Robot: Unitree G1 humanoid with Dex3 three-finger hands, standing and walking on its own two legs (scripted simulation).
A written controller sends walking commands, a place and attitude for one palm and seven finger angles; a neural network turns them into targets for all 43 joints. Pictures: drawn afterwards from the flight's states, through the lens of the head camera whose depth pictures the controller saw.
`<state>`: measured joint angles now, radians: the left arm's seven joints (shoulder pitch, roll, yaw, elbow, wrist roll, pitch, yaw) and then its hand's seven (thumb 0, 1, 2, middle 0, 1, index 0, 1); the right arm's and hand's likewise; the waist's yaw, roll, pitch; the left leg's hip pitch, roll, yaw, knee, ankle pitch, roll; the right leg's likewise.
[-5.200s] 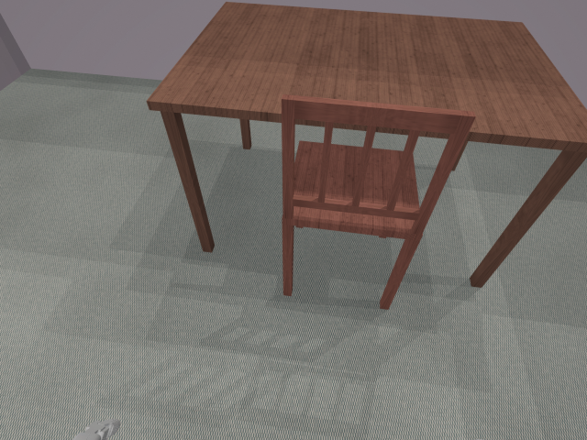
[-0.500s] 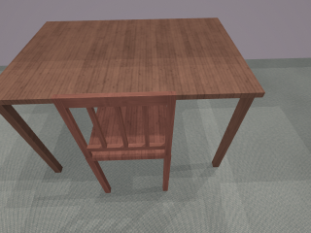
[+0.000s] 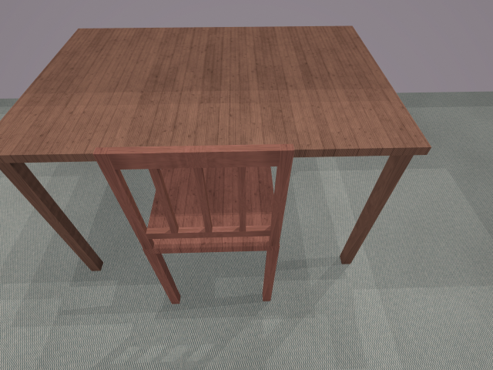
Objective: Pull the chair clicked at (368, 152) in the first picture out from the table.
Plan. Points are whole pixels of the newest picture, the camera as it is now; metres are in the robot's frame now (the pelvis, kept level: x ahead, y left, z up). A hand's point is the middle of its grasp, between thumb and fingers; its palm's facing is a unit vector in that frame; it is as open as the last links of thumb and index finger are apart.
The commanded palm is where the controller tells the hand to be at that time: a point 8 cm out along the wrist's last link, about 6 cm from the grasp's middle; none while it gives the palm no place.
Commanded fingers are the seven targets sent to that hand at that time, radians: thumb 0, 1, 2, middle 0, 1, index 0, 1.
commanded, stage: look again from close up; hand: left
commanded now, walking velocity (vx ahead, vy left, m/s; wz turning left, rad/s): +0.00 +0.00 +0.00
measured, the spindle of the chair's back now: (204, 201) +0.50 +0.14 -0.10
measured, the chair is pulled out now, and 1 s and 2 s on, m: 0.00 0.00 0.00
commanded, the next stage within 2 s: shuffle to correct the standing spot in 0.36 s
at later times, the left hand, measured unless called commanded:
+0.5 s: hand out of the picture -0.01 +0.16 -0.17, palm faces +0.05 -0.98 -0.18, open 7.4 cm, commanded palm none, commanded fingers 0.00 0.90 0.90 -0.20 -0.30 -0.20 -0.30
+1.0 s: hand out of the picture -0.02 +0.12 -0.20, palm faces +0.14 -0.98 -0.14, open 7.4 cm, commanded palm none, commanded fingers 0.00 0.90 0.90 -0.20 -0.30 -0.20 -0.30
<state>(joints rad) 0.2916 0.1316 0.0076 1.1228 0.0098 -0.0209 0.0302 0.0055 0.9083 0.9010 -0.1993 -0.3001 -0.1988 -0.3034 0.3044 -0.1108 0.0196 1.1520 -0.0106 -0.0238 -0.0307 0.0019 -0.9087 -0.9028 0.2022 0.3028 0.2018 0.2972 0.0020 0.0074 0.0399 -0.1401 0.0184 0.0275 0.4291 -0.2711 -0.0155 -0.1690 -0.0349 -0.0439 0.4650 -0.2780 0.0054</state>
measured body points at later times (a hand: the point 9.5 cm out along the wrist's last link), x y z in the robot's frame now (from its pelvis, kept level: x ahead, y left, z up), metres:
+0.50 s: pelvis +0.00 +0.00 +0.00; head +0.02 -0.01 +0.45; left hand -0.01 +0.21 -0.16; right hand -0.01 -0.21 -0.17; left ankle -0.03 +0.13 -0.74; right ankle -0.02 -0.12 -0.74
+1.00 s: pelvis +0.06 -0.03 -0.02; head +0.09 -0.01 +0.43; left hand -0.02 +0.17 -0.18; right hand +0.06 -0.24 -0.17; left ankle -0.01 +0.10 -0.74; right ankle -0.02 -0.12 -0.73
